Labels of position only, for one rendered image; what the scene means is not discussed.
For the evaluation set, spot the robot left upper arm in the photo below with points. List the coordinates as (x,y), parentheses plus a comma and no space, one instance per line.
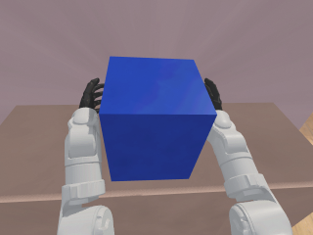
(95,220)

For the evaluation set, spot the left robot hand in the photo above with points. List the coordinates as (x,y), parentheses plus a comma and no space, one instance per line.
(89,95)

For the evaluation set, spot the robot right forearm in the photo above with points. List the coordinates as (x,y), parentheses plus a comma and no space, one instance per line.
(242,180)

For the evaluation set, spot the pedestal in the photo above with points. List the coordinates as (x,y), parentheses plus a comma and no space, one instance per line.
(33,172)

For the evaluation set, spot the robot right upper arm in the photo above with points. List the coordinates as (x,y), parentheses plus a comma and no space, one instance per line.
(260,217)

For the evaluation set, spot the robot left forearm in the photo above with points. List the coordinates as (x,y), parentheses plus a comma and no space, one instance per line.
(83,157)

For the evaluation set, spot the carton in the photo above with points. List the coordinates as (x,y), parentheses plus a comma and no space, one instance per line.
(155,116)

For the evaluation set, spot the right robot hand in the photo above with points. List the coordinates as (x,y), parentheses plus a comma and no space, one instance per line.
(213,94)

